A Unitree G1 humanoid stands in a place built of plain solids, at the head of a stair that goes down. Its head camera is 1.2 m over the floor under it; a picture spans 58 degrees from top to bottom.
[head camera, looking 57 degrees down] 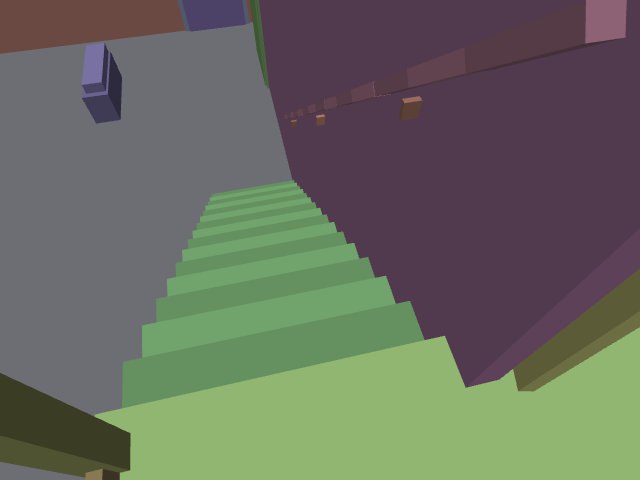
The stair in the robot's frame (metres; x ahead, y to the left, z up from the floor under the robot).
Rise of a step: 0.18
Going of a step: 0.20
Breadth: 0.98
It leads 13 degrees to the left of straight ahead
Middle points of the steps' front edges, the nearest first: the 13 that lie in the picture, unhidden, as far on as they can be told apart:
0.34 0.12 0.00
0.54 0.16 -0.18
0.73 0.20 -0.36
0.93 0.25 -0.54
1.12 0.29 -0.72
1.32 0.34 -0.90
1.52 0.38 -1.08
1.71 0.43 -1.27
1.91 0.47 -1.45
2.10 0.52 -1.63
2.30 0.56 -1.81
2.50 0.60 -1.99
2.69 0.65 -2.17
